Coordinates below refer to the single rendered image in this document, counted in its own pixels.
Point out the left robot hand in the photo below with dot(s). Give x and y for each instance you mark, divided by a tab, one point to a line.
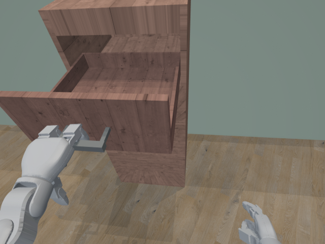
47	156

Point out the cabinet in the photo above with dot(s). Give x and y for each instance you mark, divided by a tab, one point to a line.
93	26

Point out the right robot hand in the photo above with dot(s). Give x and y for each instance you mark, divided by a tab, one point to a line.
252	232

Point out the robot left forearm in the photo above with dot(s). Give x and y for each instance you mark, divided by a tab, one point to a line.
22	209

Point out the drawer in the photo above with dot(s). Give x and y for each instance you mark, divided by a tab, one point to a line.
133	93

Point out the handle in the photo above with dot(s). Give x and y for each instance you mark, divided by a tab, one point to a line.
89	145

